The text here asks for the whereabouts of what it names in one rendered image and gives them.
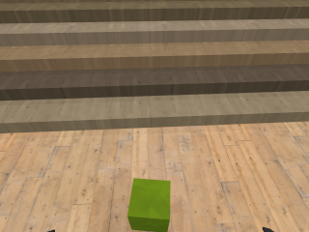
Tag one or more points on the carton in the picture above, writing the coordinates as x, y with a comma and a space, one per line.
149, 205

